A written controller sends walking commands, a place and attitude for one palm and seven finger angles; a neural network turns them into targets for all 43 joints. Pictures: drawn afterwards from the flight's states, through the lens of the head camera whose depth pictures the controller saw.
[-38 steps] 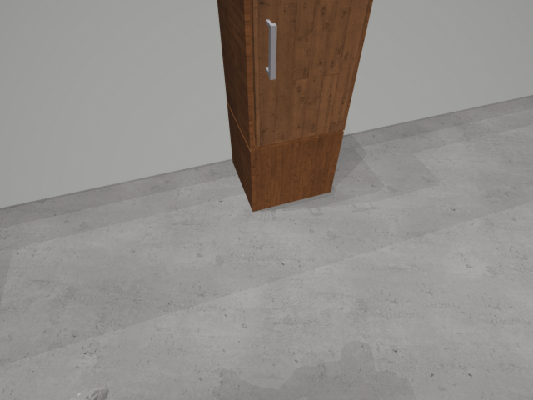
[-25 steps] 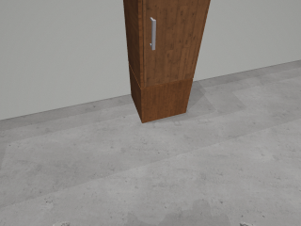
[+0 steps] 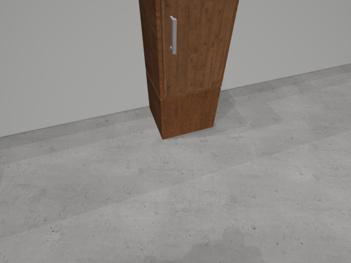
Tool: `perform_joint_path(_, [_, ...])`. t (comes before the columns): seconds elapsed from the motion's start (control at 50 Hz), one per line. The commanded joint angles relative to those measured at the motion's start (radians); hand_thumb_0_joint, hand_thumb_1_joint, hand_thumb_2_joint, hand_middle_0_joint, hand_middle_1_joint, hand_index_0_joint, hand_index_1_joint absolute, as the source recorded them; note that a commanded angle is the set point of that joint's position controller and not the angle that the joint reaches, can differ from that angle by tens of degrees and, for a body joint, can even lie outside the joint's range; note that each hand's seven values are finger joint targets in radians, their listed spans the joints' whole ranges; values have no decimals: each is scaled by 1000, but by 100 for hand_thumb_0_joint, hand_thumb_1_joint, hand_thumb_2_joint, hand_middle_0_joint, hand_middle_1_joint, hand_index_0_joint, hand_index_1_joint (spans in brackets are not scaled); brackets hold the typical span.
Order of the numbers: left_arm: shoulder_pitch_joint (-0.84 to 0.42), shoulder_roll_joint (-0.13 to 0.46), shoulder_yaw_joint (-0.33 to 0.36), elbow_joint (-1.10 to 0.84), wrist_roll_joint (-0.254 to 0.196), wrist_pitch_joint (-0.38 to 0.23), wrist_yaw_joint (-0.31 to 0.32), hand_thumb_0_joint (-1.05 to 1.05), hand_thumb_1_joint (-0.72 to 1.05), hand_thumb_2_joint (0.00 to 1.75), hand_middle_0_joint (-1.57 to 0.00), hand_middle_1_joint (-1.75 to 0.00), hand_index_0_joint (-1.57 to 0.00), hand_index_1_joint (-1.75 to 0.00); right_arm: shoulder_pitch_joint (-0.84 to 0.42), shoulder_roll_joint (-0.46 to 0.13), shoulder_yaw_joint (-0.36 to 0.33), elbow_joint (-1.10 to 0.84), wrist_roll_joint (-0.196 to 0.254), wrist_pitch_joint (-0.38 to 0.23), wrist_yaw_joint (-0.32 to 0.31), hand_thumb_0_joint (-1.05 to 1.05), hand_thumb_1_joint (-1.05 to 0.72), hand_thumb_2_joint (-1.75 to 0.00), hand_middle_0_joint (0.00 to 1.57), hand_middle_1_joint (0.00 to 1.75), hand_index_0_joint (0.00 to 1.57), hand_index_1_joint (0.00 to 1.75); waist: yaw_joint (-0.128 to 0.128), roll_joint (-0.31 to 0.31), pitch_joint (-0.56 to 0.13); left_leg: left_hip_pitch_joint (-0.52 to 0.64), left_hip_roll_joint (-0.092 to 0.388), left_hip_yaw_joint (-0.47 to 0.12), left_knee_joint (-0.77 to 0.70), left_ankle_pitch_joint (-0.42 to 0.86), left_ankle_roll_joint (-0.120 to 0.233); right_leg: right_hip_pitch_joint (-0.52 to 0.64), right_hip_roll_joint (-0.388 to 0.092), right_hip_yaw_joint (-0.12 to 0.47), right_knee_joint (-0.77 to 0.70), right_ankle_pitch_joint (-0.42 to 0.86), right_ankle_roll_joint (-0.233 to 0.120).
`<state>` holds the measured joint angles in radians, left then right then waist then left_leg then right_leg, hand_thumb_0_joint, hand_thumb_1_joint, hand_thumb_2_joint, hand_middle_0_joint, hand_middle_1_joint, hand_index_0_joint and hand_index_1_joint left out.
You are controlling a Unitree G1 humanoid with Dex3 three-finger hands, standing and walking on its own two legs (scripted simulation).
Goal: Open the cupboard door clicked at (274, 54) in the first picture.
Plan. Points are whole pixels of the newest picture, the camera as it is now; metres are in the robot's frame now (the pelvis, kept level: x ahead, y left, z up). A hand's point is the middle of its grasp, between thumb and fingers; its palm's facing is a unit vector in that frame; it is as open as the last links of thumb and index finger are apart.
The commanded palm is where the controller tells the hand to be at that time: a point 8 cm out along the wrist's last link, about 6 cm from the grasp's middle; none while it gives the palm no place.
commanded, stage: stand and wait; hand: left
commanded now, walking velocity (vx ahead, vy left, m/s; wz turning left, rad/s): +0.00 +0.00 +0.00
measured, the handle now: (172, 35) +1.09 +0.08 +0.04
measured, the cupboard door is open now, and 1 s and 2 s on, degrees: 0 0 0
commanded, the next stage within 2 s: look at it before walking up in 0.06 s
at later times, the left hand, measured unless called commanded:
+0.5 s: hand out of the picture +0.06 +0.24 -0.16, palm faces -0.04 -0.95 -0.32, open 7.4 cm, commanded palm none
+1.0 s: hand out of the picture +0.07 +0.23 -0.17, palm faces -0.09 -0.95 -0.31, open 7.4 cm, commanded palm none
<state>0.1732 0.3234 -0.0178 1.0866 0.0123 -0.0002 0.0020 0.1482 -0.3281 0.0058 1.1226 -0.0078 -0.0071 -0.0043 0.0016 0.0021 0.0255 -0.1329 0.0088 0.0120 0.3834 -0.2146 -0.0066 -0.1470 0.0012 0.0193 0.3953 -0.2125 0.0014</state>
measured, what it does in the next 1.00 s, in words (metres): stands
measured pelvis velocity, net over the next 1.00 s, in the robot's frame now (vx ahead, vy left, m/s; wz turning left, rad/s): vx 0.00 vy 0.00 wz -0.09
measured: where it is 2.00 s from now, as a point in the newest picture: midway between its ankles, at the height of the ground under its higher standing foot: outside the picture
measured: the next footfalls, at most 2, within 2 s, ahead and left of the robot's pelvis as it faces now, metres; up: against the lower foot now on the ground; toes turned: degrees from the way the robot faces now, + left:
left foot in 1.60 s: +0.06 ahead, +0.11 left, +0.00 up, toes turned -25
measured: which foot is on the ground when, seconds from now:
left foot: down 0.00-1.00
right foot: down 0.00-1.00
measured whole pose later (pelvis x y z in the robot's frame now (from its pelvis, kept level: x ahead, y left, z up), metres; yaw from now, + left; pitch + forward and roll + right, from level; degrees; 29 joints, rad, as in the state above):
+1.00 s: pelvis +0.00 +0.00 -0.01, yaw -5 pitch -1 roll +1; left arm 0.19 0.30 0.01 1.02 0.02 0.04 0.00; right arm 0.12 -0.28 -0.02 1.03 -0.01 0.01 -0.02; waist 0.02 -0.01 0.04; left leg -0.19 0.03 0.10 0.47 -0.27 -0.01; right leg -0.25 0.03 0.10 0.52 -0.25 0.00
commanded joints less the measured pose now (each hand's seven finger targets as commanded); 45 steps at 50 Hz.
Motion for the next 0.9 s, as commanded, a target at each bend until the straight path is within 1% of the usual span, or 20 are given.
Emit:
perform_joint_path(0.0, [-42,197,43,-60,-1,-24,14,0,90,90,-20,-30,-20,-30,-50,-190,-41,-65,-2,-24,-9,0,-90,-90,20,30,20,30,-1,-11,-32,-2,106,-93,-72,87,32,-25,-115,98,-75,84,-31])
perform_joint_path(0.1, [-45,198,44,-62,0,-23,14,0,90,90,-20,-30,-20,-30,-49,-190,-41,-64,-2,-24,-8,0,-90,-90,20,30,20,30,-1,-11,-17,-8,107,-95,-80,70,32,-39,-112,101,-81,60,-29])
perform_joint_path(0.12, [-43,198,45,-63,1,-24,14,0,90,90,-20,-30,-20,-30,-46,-191,-41,-65,-1,-23,-7,0,-90,-90,20,30,20,30,0,-19,-25,-7,107,-95,-75,76,32,-35,-112,102,-81,63,-30])
perform_joint_path(0.14, [-46,198,45,-63,1,-24,14,0,90,90,-20,-30,-20,-30,-46,-191,-42,-64,-2,-24,-7,0,-90,-90,20,30,20,30,-2,-16,-25,-8,107,-95,-80,72,32,-36,-112,102,-80,58,-30])
perform_joint_path(0.16, [-46,195,45,-63,1,-23,14,0,90,90,-20,-30,-20,-30,-49,-188,-42,-64,-2,-25,-7,0,-90,-90,20,30,20,30,1,-8,-17,-10,107,-96,-81,72,33,-40,-112,101,-82,56,-29])
perform_joint_path(0.18, [-42,196,46,-64,1,-25,14,0,90,90,-20,-30,-20,-30,-48,-189,-42,-64,-2,-26,-7,0,-90,-90,20,30,20,30,0,-12,-28,-4,107,-97,-79,80,33,-34,-113,104,-82,66,-31])
perform_joint_path(0.28, [-50,198,46,-66,2,-25,13,0,90,90,-20,-30,-20,-30,-48,-191,-43,-65,-2,-25,-6,0,-90,-90,20,30,20,30,-3,-17,-19,-5,106,-96,-80,73,32,-46,-112,105,-85,58,-30])
perform_joint_path(0.32, [-42,198,47,-66,2,-26,13,0,90,90,-20,-30,-20,-30,-49,-192,-43,-65,-1,-25,-6,0,-90,-90,20,30,20,30,1,-12,-28,-1,107,-98,-76,75,33,-42,-112,106,-85,58,-29])
perform_joint_path(0.34, [-47,200,47,-66,2,-26,13,0,90,90,-20,-30,-20,-30,-47,-190,-44,-65,-1,-25,-6,0,-90,-90,20,30,20,30,-2,-16,-27,-5,107,-97,-78,73,33,-40,-113,107,-87,57,-30])
perform_joint_path(0.42, [-43,202,47,-66,1,-27,13,0,90,90,-20,-30,-20,-30,-49,-194,-43,-66,0,-26,-6,0,-90,-90,20,30,20,30,-1,-9,-48,9,110,-96,-74,98,33,-27,-114,102,-80,90,-30])
perform_joint_path(0.52, [-45,204,48,-64,1,-28,13,0,90,90,-20,-30,-20,-30,-52,-195,-44,-64,1,-26,-7,0,-90,-90,20,30,20,30,-1,-12,-49,14,110,-94,-72,115,32,-21,-115,102,-79,117,-30])
perform_joint_path(0.6, [-46,205,46,-61,1,-27,12,0,90,90,-20,-30,-20,-30,-58,-198,-42,-62,0,-25,-7,0,-90,-90,20,30,20,30,-1,-11,-35,12,110,-93,-77,111,31,-26,-117,103,-85,115,-30])
perform_joint_path(0.7, [-47,207,46,-60,1,-27,11,0,90,90,-20,-30,-20,-30,-60,-202,-42,-63,0,-26,-7,0,-90,-90,20,30,20,30,-2,-4,-42,21,112,-92,-82,111,31,-24,-114,101,-83,114,-28])
perform_joint_path(0.72, [-49,208,48,-61,2,-27,12,0,90,90,-20,-30,-20,-30,-59,-201,-42,-64,1,-26,-7,0,-90,-90,20,30,20,30,-1,-12,-43,16,112,-96,-79,119,32,-18,-114,100,-81,120,-29])
perform_joint_path(0.78, [-54,214,49,-63,1,-26,11,0,90,90,-20,-30,-20,-30,-61,-208,-44,-65,-1,-27,-9,0,-90,-90,20,30,20,30,-4,-5,-49,36,116,-83,-72,137,30,-26,-112,108,-74,156,-32])
perform_joint_path(0.8, [-53,205,52,-70,1,-20,10,0,90,90,-20,-30,-20,-30,-52,-199,-45,-67,-2,-27,-12,0,-90,-90,20,30,20,30,-4,2,-56,44,121,-70,-54,160,29,-31,-110,112,-55,196,-34])
perform_joint_path(0.82, [-31,173,51,-71,1,-12,12,0,90,90,-20,-30,-20,-30,-34,-163,-43,-70,-3,-22,-14,0,-90,-90,20,30,20,30,-4,-2,-67,56,124,-50,-22,188,25,-45,-108,117,-29,244,-33])
perform_joint_path(0.84, [-9,128,44,-73,1,1,14,0,90,90,-20,-30,-20,-30,-6,-112,-38,-71,-3,-14,-16,0,-90,-90,20,30,20,30,-9,-10,-71,58,127,-30,-1,199,18,-60,-105,119,0,274,-26])
perform_joint_path(0.86, [7,108,43,-80,1,11,15,0,90,90,-20,-30,-20,-30,8,-93,-38,-79,-3,-5,-19,0,-90,-90,20,30,20,30,-9,-13,-59,51,131,-17,16,186,14,-87,-98,127,22,279,-24])
perform_joint_path(0.88, [13,108,48,-93,3,20,14,0,90,90,-20,-30,-20,-30,16,-98,-45,-92,-3,2,-23,0,-90,-90,20,30,20,30,-11,-1,-42,42,139,-11,24,172,15,-117,-88,129,48,274,-23])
